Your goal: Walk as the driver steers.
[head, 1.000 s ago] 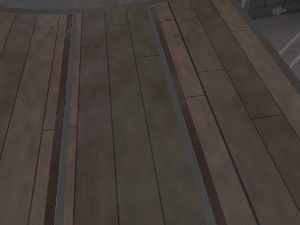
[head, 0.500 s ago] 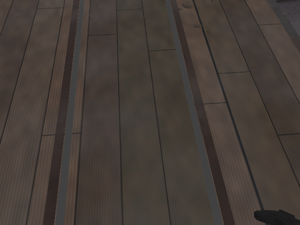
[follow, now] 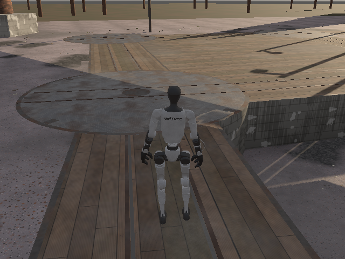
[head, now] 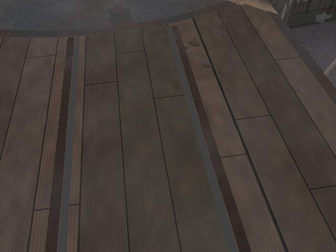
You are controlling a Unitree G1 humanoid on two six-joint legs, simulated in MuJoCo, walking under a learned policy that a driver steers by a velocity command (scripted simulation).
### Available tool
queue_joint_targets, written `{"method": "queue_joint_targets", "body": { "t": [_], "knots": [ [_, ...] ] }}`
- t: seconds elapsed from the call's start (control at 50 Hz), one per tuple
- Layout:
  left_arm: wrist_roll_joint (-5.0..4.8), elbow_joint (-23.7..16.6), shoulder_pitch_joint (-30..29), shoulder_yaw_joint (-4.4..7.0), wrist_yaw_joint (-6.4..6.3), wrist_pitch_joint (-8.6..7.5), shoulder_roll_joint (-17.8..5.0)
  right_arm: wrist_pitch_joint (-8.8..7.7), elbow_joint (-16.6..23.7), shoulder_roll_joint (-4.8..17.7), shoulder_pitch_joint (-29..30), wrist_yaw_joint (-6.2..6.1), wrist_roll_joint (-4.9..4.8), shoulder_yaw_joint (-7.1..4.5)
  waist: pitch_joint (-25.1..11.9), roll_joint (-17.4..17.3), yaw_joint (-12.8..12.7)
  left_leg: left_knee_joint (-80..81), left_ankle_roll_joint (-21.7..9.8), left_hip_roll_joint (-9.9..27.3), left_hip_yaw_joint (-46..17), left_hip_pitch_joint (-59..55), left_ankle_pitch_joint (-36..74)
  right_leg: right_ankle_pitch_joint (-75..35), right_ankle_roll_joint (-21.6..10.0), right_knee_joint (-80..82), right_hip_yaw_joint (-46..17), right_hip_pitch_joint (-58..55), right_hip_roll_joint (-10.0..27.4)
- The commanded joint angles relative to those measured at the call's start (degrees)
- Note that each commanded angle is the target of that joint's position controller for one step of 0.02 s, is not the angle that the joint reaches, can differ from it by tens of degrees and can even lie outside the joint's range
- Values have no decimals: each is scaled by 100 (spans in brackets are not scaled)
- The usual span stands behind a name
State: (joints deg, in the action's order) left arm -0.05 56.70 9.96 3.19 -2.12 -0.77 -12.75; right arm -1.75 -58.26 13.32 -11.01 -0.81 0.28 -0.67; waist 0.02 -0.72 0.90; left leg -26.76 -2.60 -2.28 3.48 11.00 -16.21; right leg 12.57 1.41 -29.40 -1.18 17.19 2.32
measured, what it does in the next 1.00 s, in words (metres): walks ahead: left foot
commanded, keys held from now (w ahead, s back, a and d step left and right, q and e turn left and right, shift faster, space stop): w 1.00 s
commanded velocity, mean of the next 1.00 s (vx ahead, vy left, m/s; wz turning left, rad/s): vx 0.42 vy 0.00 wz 0.00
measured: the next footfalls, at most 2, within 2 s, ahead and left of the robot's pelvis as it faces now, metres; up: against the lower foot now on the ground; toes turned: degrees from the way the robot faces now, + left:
left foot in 0.70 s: +0.48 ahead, +0.09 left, +0.00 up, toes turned +3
right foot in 1.26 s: +0.79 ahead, -0.15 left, +0.00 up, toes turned +3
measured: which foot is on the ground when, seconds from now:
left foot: down 0.00-0.26, up 0.28-0.68, down 0.70-1.00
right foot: down 0.00-0.72, up 0.74-1.00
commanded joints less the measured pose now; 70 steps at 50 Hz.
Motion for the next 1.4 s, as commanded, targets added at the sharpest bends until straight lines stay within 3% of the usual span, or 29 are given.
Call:
{"method": "queue_joint_targets", "body": {
  "t": [0.02,0.12,0.18,0.22,0.24,0.26,0.28,0.32,0.36,0.48,0.58,0.64,0.68,0.7,0.72,0.74,0.78,0.8,0.88,0.98,1.14,1.2,1.24,1.26,1.28,1.3,1.32,1.36,1.4],
  "knots": [
    [-77,-72,197,163,2,-111,-670,20,119,707,-282,-42,-90,-177,137,263,-6,415,-381,364,-421,661,-1520,1262,-525,215,-146,-232,30],
    [-85,-404,-445,85,173,-559,-413,-276,-59,1136,-981,-12,-203,-369,607,-720,215,936,-1252,1952,-2490,-774,-724,556,-558,-1156,305,1819,-93],
    [-145,-426,-517,72,328,-674,-376,-319,-22,966,-1017,28,-188,-352,440,-711,116,621,-1248,2193,-2416,-1292,1209,1390,-636,-1063,298,1979,-5],
    [-207,-5,521,172,347,-646,-505,-246,239,1080,-248,50,-238,-370,116,-563,-537,217,-746,1577,-1453,-45,1747,235,-761,204,482,-363,-254],
    [-140,248,1341,357,284,-603,-1017,-272,428,1012,96,52,-225,-345,-126,59,-864,-1041,-330,948,-698,958,2303,-46,-977,582,-461,-1701,214],
    [-124,432,2248,546,263,-576,-1698,-375,630,636,109,37,-139,-248,-527,1624,-1064,-3282,185,25,91,2541,934,-458,-1711,1245,-2741,-3133,1508],
    [-57,393,2172,316,280,-588,-1094,-458,629,647,156,42,-108,-255,-567,1364,-914,-4188,140,4,-610,3302,-1405,-1464,-1917,1415,-3523,-3338,2020],
    [-24,171,1422,137,280,-586,-578,-495,526,632,36,144,-310,-282,-67,604,-487,-4516,-104,563,-800,3594,-827,-1802,-1541,1275,-2009,-2811,1632],
    [-50,71,1069,50,293,-555,-461,-434,517,645,182,145,-238,-355,310,419,-301,-3756,-121,872,-586,3410,-95,-1923,-1219,1619,-1173,-2234,1266],
    [14,88,1187,82,136,-482,-799,-300,886,230,1153,170,-139,-253,619,491,-321,-1591,195,686,-132,2723,1320,-2083,-1156,2234,-249,-1277,834],
    [-94,277,1562,152,100,-491,-836,-311,1147,354,1852,261,-191,-237,811,581,-396,-528,-11,572,-185,2445,1863,-1783,-1138,2369,-141,-1670,1112],
    [-95,262,1405,224,80,-418,-942,-368,1150,599,1629,327,-186,-337,497,607,-102,-356,-270,435,-163,2021,1453,-3041,-994,1780,-55,-2283,1300],
    [-53,214,1248,232,77,-325,-963,-354,822,909,477,295,-182,-537,-268,712,517,-392,-490,58,116,438,1207,-4671,-813,336,177,-2188,1070],
    [-8,135,1205,173,84,-301,-853,-327,539,1150,-518,253,-167,-659,-863,567,917,-539,-699,385,-269,-1127,1175,-4054,-638,-1033,303,-1263,805],
    [-21,64,1929,-18,161,-373,-190,-306,377,1663,-1369,220,-18,-782,-1830,-710,697,-197,-1622,1937,-2886,-3381,-115,-1527,-245,-3478,414,1032,-101],
    [-93,118,1822,-71,209,-536,-124,-303,345,1367,-1346,238,-62,-653,-2237,-1206,669,1024,-1803,2447,-4789,-3516,-942,1906,-277,-4626,-435,1814,-566],
    [-312,-235,816,104,200,-690,-803,-392,547,855,-211,256,-114,-477,-711,-528,416,1324,-1286,2087,-3354,-1852,-832,1204,-516,-4915,-445,2423,125],
    [-229,-268,623,147,142,-683,-809,-437,583,686,177,283,-50,-421,-305,-150,204,1492,-1167,1887,-2702,-926,-233,748,-531,-4529,-336,2155,385],
    [-120,-216,937,181,50,-412,-428,-495,431,557,206,282,2,-357,8,-351,-243,2021,-1108,1461,-1602,363,473,268,-458,-3635,-293,1391,745],
    [-22,-613,-137,214,65,-399,-523,-458,275,854,-398,75,-15,-402,301,-171,-22,2216,-1072,1408,-1182,-43,1066,-1197,-161,-2029,-203,2291,759],
    [-114,-1091,-1588,78,305,-535,-431,-287,35,929,-1288,17,-142,-424,565,-174,422,1703,-924,1477,-1062,-927,1399,-1567,-105,-89,20,2082,278],
    [-140,-1114,-1323,136,363,-629,-689,-215,66,1051,-1206,-20,-167,-495,388,-390,134,1206,-788,1673,-1346,-1131,1830,-1067,-228,246,-26,1389,130],
    [-111,-772,-25,344,311,-679,-1108,-189,178,937,-993,-4,-142,-457,-424,-367,-538,-203,-534,1244,-1100,-787,2995,-930,-500,366,123,-522,-27],
    [8,-607,1067,458,254,-691,-1549,-193,379,646,-935,13,-50,-348,-1416,144,-916,-1961,-305,808,-783,290,1878,-903,-877,105,-861,-2326,978],
    [40,-457,1429,546,272,-632,-1957,-302,471,-101,-1667,36,-135,-160,-2223,1851,-553,-3893,58,-94,-449,2484,-1389,-18,-1705,690,-3372,-4221,2344],
    [35,-525,1373,376,275,-622,-1305,-372,391,542,-1455,35,-269,-301,-2147,1420,-702,-4682,23,192,-1141,3013,-1724,675,-1630,1106,-3795,-4003,2227],
    [20,-632,887,269,250,-628,-972,-394,542,873,-944,25,-350,-401,-1290,1086,-670,-4847,-46,449,-1070,3353,-1250,531,-1340,1177,-2839,-3279,2046],
    [45,-694,201,169,256,-623,-670,-336,591,754,-577,-24,-256,-452,-466,566,-382,-4440,-39,876,-932,2971,-419,-242,-1119,1545,-1599,-1805,1630],
    [103,-643,12,146,253,-635,-558,-184,624,502,-705,9,-258,-480,-200,724,-118,-4141,-48,1068,-929,2501,-95,-515,-1060,1891,-897,-1122,1415]
  ]
}}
